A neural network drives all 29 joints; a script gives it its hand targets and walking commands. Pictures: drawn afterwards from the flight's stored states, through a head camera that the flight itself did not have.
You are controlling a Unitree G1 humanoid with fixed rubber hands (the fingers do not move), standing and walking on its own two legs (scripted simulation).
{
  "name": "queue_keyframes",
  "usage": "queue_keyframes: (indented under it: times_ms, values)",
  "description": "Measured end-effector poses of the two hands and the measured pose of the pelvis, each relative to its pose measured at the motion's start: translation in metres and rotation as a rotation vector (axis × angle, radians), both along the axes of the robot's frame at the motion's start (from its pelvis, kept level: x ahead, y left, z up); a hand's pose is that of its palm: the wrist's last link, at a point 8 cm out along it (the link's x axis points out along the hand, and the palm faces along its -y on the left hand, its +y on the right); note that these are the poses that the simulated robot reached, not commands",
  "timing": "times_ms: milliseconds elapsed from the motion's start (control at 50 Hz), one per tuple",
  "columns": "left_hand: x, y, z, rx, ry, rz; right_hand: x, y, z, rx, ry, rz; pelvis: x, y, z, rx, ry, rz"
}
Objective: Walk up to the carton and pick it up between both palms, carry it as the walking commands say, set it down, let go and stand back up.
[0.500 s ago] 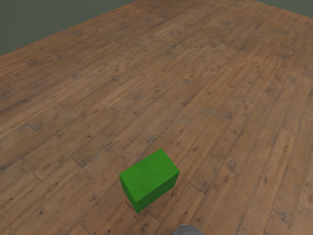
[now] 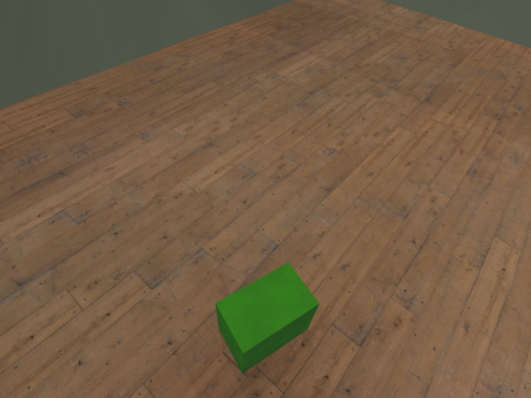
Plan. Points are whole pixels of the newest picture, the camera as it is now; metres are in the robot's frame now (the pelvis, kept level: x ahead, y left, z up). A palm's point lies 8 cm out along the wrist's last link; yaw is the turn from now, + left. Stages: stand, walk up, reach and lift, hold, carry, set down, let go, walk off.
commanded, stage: walk up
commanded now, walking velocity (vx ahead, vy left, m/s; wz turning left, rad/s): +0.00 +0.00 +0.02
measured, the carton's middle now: (265, 317) +0.47 -0.05 -0.65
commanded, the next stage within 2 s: none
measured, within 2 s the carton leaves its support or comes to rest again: neither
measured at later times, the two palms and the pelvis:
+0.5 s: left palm out of the picture -0.01 +0.20 -0.15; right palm out of the picture +0.02 -0.20 -0.14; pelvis +0.03 +0.00 +0.01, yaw +1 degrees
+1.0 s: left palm out of the picture +0.08 +0.22 -0.14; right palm out of the picture -0.01 -0.28 -0.12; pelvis +0.05 -0.04 +0.01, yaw +7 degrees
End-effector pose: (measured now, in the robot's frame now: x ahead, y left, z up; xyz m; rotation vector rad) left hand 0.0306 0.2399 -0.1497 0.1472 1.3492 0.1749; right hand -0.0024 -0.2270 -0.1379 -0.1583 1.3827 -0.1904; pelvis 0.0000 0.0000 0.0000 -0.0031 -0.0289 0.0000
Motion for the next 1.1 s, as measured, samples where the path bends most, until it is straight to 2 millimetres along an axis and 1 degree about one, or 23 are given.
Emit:
queue_keyframes:
  times_ms: [60,160,240,300,380,500,680,840,860,900,960,1000,1040,1100]
  values:
    - [-0.021,0.003,-0.001,-0.002,0.043,0.021,0.009,0.011,-0.001,0.018,-0.012,0.005,0.002,0.003,0.0,0.012,-0.007,0.0]
    - [-0.051,-0.005,0.002,-0.02,0.115,0.055,0.022,0.023,-0.004,0.041,-0.017,0.009,0.007,0.008,0.003,0.007,-0.019,0.005]
    - [-0.064,-0.016,0.004,-0.038,0.158,0.068,0.026,0.022,-0.005,0.044,-0.006,0.007,0.012,0.009,0.004,0.005,-0.017,0.005]
    - [-0.068,-0.024,0.005,-0.051,0.175,0.072,0.027,0.022,-0.005,0.047,0.0,0.002,0.016,0.008,0.005,0.003,-0.015,0.005]
    - [-0.063,-0.032,0.004,-0.065,0.174,0.071,0.026,0.023,-0.005,0.052,0.011,-0.006,0.02,0.007,0.005,0.001,-0.013,0.006]
    - [-0.044,-0.038,0.003,-0.067,0.139,0.065,0.022,0.025,-0.005,0.063,0.032,-0.017,0.026,0.003,0.006,-0.001,-0.01,0.011]
    - [-0.016,-0.036,0.004,-0.05,0.093,0.045,0.015,0.025,-0.006,0.072,0.055,-0.037,0.034,-0.002,0.006,-0.002,-0.007,0.015]
    - [-0.005,-0.035,0.004,-0.041,0.075,0.034,0.012,0.019,-0.005,0.062,0.071,-0.039,0.039,-0.004,0.005,-0.002,-0.002,0.016]
    - [-0.002,-0.033,0.003,-0.039,0.074,0.032,0.012,0.016,-0.005,0.052,0.075,-0.037,0.039,-0.006,0.004,-0.001,0.004,0.021]
    - [0.007,-0.028,0.003,-0.026,0.061,0.029,0.007,0.004,0.001,0.017,0.097,-0.035,0.04,-0.013,0.005,-0.006,0.026,0.046]
    - [0.031,-0.023,0.007,-0.002,-0.01,0.041,-0.007,-0.028,0.013,-0.048,0.169,-0.028,0.044,-0.028,0.007,-0.023,0.046,0.095]
    - [0.049,-0.023,0.012,0.014,-0.062,0.048,-0.011,-0.052,0.021,-0.084,0.214,-0.016,0.049,-0.039,0.008,-0.032,0.052,0.122]
    - [0.066,-0.026,0.016,0.03,-0.099,0.051,-0.009,-0.078,0.026,-0.115,0.241,-0.001,0.054,-0.051,0.007,-0.036,0.058,0.144]
    - [0.091,-0.039,0.021,0.051,-0.136,0.051,0.006,-0.118,0.027,-0.148,0.254,0.025,0.066,-0.074,0.004,-0.037,0.065,0.176]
